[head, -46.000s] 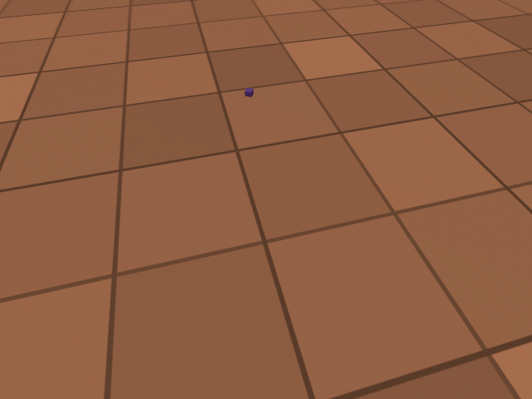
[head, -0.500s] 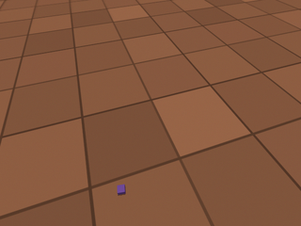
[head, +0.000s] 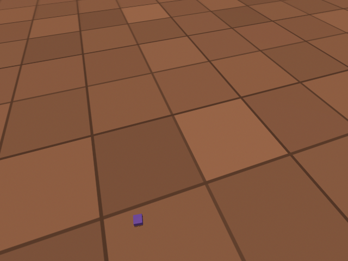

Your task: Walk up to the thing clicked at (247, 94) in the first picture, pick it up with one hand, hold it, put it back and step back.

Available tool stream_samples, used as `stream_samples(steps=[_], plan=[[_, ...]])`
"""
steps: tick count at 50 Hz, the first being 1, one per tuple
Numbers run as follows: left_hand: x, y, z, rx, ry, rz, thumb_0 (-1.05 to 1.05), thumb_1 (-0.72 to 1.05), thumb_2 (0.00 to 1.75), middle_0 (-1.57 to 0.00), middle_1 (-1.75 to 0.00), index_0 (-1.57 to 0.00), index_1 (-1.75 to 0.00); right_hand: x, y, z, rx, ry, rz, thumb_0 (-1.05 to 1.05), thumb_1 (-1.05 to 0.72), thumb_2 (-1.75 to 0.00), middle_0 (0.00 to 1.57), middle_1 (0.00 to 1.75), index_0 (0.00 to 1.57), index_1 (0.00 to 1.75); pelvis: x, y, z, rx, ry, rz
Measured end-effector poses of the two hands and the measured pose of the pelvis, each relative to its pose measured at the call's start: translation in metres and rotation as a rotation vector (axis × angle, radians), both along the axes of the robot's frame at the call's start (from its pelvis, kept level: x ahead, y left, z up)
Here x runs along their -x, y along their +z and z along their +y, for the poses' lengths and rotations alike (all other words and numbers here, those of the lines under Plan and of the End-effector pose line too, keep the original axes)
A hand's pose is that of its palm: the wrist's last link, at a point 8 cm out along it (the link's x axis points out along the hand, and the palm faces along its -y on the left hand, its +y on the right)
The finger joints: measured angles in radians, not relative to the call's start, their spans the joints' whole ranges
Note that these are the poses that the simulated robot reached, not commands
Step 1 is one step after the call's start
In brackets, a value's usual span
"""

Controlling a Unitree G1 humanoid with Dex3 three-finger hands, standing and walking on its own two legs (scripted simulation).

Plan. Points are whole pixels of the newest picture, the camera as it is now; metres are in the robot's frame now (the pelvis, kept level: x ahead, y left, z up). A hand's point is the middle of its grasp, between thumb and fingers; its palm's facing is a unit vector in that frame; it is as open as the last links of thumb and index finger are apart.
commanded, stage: stand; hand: left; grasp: from above
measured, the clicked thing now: (138, 219) +0.45 +0.24 -0.77
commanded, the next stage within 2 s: step back in 0.66 s
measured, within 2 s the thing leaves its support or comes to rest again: neither
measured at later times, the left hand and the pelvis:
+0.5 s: hand out of the picture +0.08 +0.24 -0.16, palm faces +0.00 -0.94 -0.34, open 7.4 cm; pelvis +0.01 +0.00 +0.00, yaw +0 degrees
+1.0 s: hand out of the picture +0.09 +0.31 -0.19, palm faces -0.02 -0.93 -0.36, open 7.4 cm; pelvis -0.04 +0.04 -0.03, yaw +0 degrees
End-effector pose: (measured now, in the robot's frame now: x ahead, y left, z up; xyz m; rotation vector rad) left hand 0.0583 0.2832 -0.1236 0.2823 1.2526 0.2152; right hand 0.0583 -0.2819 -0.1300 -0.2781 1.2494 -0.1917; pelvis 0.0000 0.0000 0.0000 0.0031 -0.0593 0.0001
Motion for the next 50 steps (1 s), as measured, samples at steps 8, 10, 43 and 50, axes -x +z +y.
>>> stream_samples(steps=[8, 10, 43, 50], plan=[[-0.003, 0.002, 0.004, -0.011, -0.004, 0.004, 0.00, 0.90, 0.90, -0.20, -0.30, -0.21, -0.30, -0.003, 0.002, -0.008, 0.012, -0.002, 0.007, 0.00, -0.91, -0.90, 0.20, 0.30, 0.20, 0.29, -0.003, 0.000, -0.002, 0.001, 0.001, 0.006], [-0.005, 0.002, 0.004, -0.013, -0.005, 0.002, 0.00, 0.90, 0.90, -0.20, -0.30, -0.21, -0.30, -0.005, 0.003, -0.009, 0.016, -0.001, 0.005, 0.00, -0.91, -0.90, 0.20, 0.30, 0.20, 0.29, -0.004, 0.000, -0.002, 0.001, 0.000, 0.006], [-0.019, -0.003, 0.031, -0.054, -0.037, -0.037, 0.00, 0.90, 0.90, -0.20, -0.30, -0.21, -0.30, -0.003, 0.006, -0.024, 0.073, -0.005, 0.004, 0.00, -0.91, -0.90, 0.20, 0.30, 0.20, 0.29, 0.022, -0.011, 0.009, 0.005, -0.008, 0.028], [-0.028, -0.025, 0.067, -0.039, -0.058, -0.087, 0.01, 0.90, 0.90, -0.20, -0.30, -0.21, -0.30, 0.037, 0.010, -0.003, 0.149, -0.003, 0.047, 0.00, -0.91, -0.90, 0.20, 0.30, 0.20, 0.29, 0.044, -0.025, 0.042, 0.010, 0.001, 0.036]])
